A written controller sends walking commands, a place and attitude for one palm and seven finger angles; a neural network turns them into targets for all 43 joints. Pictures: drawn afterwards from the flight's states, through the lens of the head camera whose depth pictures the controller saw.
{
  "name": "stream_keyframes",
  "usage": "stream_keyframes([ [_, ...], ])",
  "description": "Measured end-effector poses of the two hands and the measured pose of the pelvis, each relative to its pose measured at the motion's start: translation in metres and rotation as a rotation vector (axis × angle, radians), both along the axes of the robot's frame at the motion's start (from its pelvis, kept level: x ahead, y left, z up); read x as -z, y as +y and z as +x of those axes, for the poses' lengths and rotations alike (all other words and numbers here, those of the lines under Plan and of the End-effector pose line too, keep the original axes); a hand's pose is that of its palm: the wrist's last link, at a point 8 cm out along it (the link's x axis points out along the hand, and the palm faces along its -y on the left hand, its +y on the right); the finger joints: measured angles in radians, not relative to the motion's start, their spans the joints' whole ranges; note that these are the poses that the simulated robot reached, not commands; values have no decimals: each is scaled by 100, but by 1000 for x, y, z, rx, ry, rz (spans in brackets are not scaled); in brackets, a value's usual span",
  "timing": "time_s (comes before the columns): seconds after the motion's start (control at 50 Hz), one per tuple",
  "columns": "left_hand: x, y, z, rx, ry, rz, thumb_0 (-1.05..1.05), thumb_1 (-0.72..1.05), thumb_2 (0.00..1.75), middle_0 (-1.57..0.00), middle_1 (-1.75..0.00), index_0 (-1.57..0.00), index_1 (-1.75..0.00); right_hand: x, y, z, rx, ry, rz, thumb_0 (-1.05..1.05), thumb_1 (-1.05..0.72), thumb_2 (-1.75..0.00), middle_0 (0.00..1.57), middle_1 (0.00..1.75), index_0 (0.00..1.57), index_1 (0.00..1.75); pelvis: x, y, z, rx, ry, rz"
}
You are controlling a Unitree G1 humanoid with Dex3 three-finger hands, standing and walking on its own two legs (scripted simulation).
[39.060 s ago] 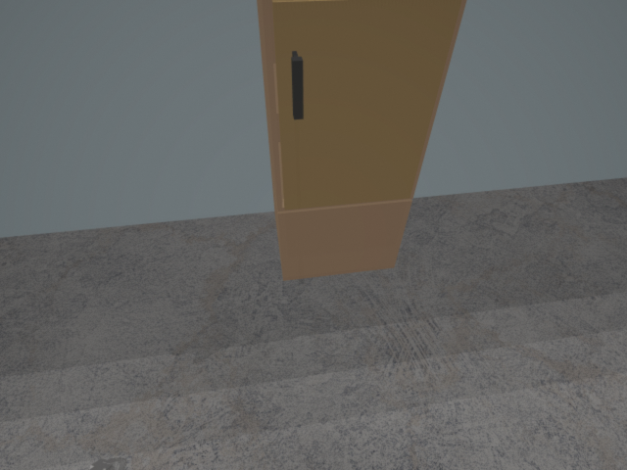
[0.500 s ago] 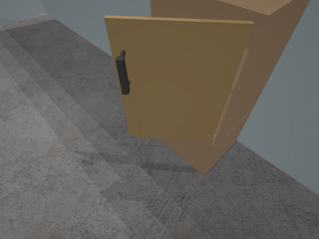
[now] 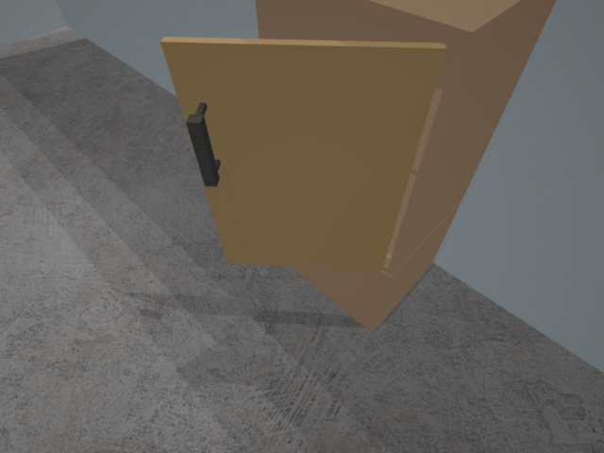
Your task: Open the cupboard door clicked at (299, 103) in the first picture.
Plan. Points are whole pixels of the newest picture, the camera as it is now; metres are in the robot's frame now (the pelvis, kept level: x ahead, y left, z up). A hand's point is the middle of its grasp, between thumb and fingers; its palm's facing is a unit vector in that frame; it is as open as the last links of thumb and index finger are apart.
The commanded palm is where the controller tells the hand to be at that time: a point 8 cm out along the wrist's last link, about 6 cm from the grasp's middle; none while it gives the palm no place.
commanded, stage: come to a stop and stand still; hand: left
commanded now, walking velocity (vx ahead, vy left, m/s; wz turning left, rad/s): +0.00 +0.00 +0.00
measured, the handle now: (207, 145) +0.59 +0.21 +0.06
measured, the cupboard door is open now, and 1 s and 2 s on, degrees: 40 40 40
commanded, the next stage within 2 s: look again from close up in 0.60 s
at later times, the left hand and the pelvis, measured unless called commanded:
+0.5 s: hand out of the picture +0.05 +0.17 -0.16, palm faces +0.00 -0.97 -0.26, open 7.3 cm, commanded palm none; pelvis +0.02 -0.04 +0.00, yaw +1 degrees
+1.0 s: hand out of the picture +0.05 +0.16 -0.17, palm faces +0.02 -0.97 -0.24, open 7.3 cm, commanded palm none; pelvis +0.02 -0.04 +0.00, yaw +1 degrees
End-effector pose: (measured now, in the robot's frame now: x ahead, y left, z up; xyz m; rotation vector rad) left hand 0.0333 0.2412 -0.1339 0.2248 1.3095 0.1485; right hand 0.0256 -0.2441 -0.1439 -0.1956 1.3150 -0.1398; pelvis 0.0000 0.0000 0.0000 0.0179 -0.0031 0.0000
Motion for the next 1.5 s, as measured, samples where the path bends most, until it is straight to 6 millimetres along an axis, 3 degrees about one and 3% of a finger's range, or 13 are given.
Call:
stream_keyframes([
  [0.26,-2,-20,24,6,-37,3,0,91,90,-20,-30,-20,-30,-1,-22,8,2,16,-1,1,-90,-90,20,30,19,29,-1,-24,9,-6,-1,-1],
  [0.68,-1,-34,8,-37,5,2,0,91,90,-20,-30,-20,-30,-4,-39,30,-20,6,-11,1,-90,-90,20,30,20,29,-3,-41,17,-14,-1,-6],
  [1.3,2,-26,2,-41,-2,-8,0,91,90,-20,-30,-20,-30,-7,-23,8,0,38,-6,1,-90,-90,20,30,20,29,-5,-30,10,-15,-3,-16],
  [1.34,-17,-22,25,-127,-189,-20,1,91,90,-20,-30,-20,-30,-10,-22,16,0,-62,-21,1,-90,-90,20,30,20,29,-3,-26,7,-13,-6,-18],
  [1.44,-110,-8,107,-136,-834,5,2,87,88,-21,-33,-21,-32,-23,-20,62,-25,-387,-36,1,-90,-90,20,30,20,29,3,-17,-3,-53,8,-13],
  [1.5,-140,-5,138,-56,-1112,-38,1,82,86,-21,-36,-21,-35,-35,-18,93,-55,-559,-36,1,-90,-90,20,30,20,29,14,-16,-16,-52,59,-8],
])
